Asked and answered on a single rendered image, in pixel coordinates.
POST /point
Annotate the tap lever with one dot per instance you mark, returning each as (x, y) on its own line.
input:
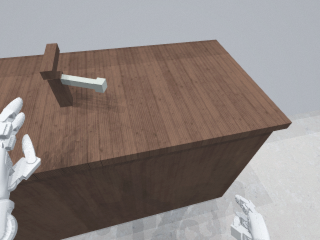
(99, 84)

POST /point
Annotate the right robot hand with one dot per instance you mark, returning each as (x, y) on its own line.
(252, 227)

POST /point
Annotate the counter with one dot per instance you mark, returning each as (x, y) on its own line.
(175, 127)

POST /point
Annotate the left robot hand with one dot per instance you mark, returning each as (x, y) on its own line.
(10, 123)

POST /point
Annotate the left robot forearm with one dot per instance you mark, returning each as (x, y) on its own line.
(8, 223)

